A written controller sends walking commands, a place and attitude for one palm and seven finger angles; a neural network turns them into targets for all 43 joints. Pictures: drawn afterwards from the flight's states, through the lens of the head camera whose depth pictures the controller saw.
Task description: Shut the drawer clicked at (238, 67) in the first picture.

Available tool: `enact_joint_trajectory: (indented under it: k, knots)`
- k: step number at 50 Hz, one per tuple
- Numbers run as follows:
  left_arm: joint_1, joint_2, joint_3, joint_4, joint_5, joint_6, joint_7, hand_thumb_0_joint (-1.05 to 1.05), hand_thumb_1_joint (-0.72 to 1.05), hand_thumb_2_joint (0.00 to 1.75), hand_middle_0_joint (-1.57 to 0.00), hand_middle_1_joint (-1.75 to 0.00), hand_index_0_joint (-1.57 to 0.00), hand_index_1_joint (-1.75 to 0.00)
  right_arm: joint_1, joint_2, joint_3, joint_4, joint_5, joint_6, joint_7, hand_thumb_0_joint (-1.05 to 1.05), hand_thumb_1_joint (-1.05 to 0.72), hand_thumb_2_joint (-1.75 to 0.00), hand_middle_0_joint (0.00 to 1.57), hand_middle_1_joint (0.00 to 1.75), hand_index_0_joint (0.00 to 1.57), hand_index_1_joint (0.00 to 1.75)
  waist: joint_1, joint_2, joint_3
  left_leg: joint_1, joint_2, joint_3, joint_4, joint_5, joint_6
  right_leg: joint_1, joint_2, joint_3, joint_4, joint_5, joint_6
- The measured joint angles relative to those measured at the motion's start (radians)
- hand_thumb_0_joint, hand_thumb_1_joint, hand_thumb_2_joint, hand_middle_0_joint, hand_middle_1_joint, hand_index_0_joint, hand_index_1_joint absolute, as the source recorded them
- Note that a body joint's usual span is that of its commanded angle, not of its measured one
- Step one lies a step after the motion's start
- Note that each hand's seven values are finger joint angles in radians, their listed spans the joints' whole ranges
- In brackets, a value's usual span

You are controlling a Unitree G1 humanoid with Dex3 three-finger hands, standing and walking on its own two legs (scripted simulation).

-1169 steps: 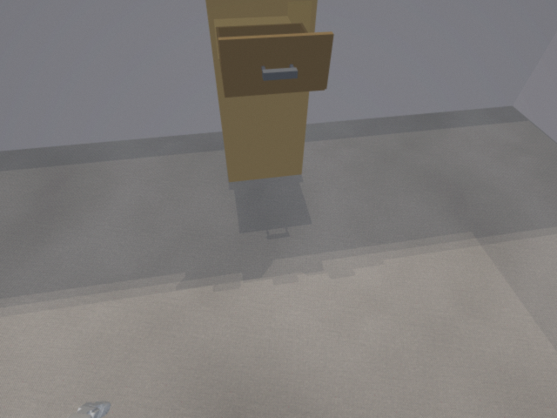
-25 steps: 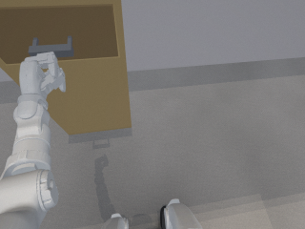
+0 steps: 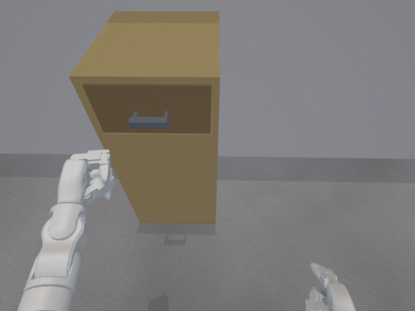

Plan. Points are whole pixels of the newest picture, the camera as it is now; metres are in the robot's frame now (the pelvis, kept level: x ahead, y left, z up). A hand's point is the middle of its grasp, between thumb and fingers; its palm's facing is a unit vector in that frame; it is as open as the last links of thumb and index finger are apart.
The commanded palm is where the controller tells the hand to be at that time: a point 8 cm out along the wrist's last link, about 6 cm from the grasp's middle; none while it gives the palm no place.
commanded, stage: draw the hand back to the body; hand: left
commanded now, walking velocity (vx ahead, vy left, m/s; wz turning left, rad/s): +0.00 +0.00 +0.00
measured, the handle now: (150, 118) +0.61 +0.21 +0.00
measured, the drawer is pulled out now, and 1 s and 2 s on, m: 0.00 0.00 0.00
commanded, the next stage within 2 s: step back with the hand held close in 0.72 s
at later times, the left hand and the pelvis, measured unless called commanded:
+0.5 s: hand (38, 235) +0.19 +0.23 +0.17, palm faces +0.40 -0.84 -0.36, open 3.2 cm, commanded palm +0.12 +0.27 +0.19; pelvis -0.01 -0.01 +0.02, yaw +1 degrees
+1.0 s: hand (24, 251) +0.16 +0.23 +0.18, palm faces +0.42 -0.80 -0.42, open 3.2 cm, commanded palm +0.10 +0.27 +0.19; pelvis -0.02 -0.02 +0.02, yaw +1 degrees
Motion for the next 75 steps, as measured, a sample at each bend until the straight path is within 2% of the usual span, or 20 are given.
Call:
enact_joint_trajectory:
  k: [6, 15, 23, 29, 36, 43, 49, 54, 63, 69, 75]
  knots:
    - [0.115, -0.011, -0.006, -0.14, 0.026, 0.053, 0.076, 0.01, 0.9, 0.9, -1.4, -1.6, -1.4, -1.6, -0.031, 0.008, 0.021, 0.016, -0.01, -0.027, -0.022, 0.01, -0.9, -0.9, 0.2, 0.29, 0.2, 0.3, 0.028, 0.002, 0.04, 0.128, -0.007, -0.006, -0.106, 0.053, -0.001, 0.127, -0.005, -0.006, -0.093, 0.042, -0.002]
    - [0.295, -0.009, 0.02, -0.358, 0.034, 0.061, 0.102, 0.01, 0.9, 0.9, -1.4, -1.6, -1.4, -1.6, -0.031, 0.016, 0.03, 0.043, -0.03, -0.071, -0.018, 0.01, -0.9, -0.9, 0.2, 0.29, 0.2, 0.3, 0.051, 0.015, 0.072, 0.242, -0.007, -0.013, -0.197, 0.098, -0.006, 0.24, -0.002, -0.014, -0.176, 0.078, -0.005]
    - [0.479, 0.008, 0.08, -0.549, 0.035, 0.044, 0.106, 0.01, 0.89, 0.9, -1.4, -1.6, -1.4, -1.6, -0.004, 0.017, 0.017, 0.065, -0.042, -0.103, -0.009, 0.01, -0.9, -0.9, 0.2, 0.29, 0.2, 0.3, 0.054, 0.028, 0.073, 0.273, 0.0, -0.014, -0.211, 0.103, -0.012, 0.27, 0.005, -0.016, -0.189, 0.082, -0.01]
    - [0.596, 0.029, 0.133, -0.66, 0.037, 0.023, 0.114, 0.01, 0.89, 0.9, -1.4, -1.6, -1.41, -1.6, 0.016, 0.013, 0.004, 0.075, -0.04, -0.134, -0.016, 0.01, -0.9, -0.9, 0.2, 0.29, 0.2, 0.3, 0.066, 0.038, 0.071, 0.278, 0.007, -0.014, -0.2, 0.097, -0.017, 0.276, 0.012, -0.016, -0.181, 0.079, -0.015]
    - [0.589, 0.007, 0.133, -0.645, 0.044, 0.011, 0.126, 0.01, 0.89, 0.9, -1.4, -1.6, -1.41, -1.6, 0.011, 0.008, -0.003, 0.089, -0.04, -0.162, -0.029, 0.01, -0.9, -0.9, 0.2, 0.29, 0.2, 0.3, 0.076, 0.04, 0.086, 0.271, 0.009, -0.02, -0.187, 0.099, -0.021, 0.273, 0.013, -0.023, -0.172, 0.08, -0.02]
    - [0.581, 0.004, 0.121, -0.634, 0.045, 0.013, 0.126, 0.01, 0.89, 0.9, -1.4, -1.6, -1.41, -1.6, 0.006, 0.016, -0.001, 0.095, -0.044, -0.182, -0.034, 0.02, -0.9, -0.9, 0.2, 0.29, 0.2, 0.3, 0.067, 0.033, 0.089, 0.277, 0.015, -0.017, -0.191, 0.103, -0.026, 0.276, 0.02, -0.02, -0.175, 0.085, -0.026]
    - [0.613, 0.014, 0.183, -0.643, 0.058, -0.059, 0.125, 0.01, 0.89, 0.9, -1.4, -1.6, -1.41, -1.6, -0.011, 0.01, -0.01, 0.057, -0.051, -0.115, -0.018, 0.01, -0.9, -0.9, 0.2, 0.29, 0.2, 0.3, 0.017, 0.029, 0.067, 0.183, 0.022, -0.027, -0.157, 0.104, -0.023, 0.215, 0.026, -0.031, -0.204, 0.116, -0.024]
    - [0.667, 0.032, 0.183, -0.673, 0.062, -0.078, 0.129, 0.01, 0.89, 0.9, -1.4, -1.6, -1.41, -1.6, -0.014, -0.004, -0.035, 0.044, -0.049, -0.068, -0.02, 0.01, -0.9, -0.9, 0.2, 0.29, 0.2, 0.3, -0.004, 0.007, 0.075, 0.142, -0.003, -0.018, -0.171, 0.126, -0.01, 0.162, 0.001, -0.019, -0.194, 0.128, -0.009]
    - [0.697, 0.081, 0.214, -0.734, 0.066, -0.08, 0.134, 0.01, 0.89, 0.9, -1.4, -1.6, -1.41, -1.6, -0.012, 0.012, -0.048, 0.02, -0.042, -0.039, -0.026, 0.01, -0.9, -0.9, 0.2, 0.29, 0.2, 0.3, 0.002, -0.029, 0.089, 0.087, -0.036, 0.001, -0.135, 0.136, 0.009, 0.088, -0.032, 0.003, -0.122, 0.124, 0.009]
    - [0.679, 0.071, 0.224, -0.743, 0.081, -0.092, 0.138, 0.01, 0.89, 0.9, -1.4, -1.6, -1.41, -1.6, -0.018, 0.035, -0.031, -0.001, -0.042, -0.058, -0.025, 0.01, -0.9, -0.9, 0.2, 0.29, 0.2, 0.3, 0.009, -0.04, 0.084, 0.045, -0.041, 0.012, -0.08, 0.129, 0.012, 0.037, -0.038, 0.015, -0.056, 0.116, 0.007]
    - [0.66, 0.048, 0.215, -0.747, 0.093, -0.11, 0.143, 0.01, 0.89, 0.9, -1.4, -1.6, -1.41, -1.6, -0.011, 0.036, -0.022, -0.008, -0.043, -0.074, -0.022, 0.01, -0.9, -0.9, 0.2, 0.3, 0.2, 0.3, 0.007, -0.028, 0.073, -0.017, -0.02, 0.0, -0.006, 0.113, 0.005, 0.001, -0.02, 0.0, -0.032, 0.123, -0.006]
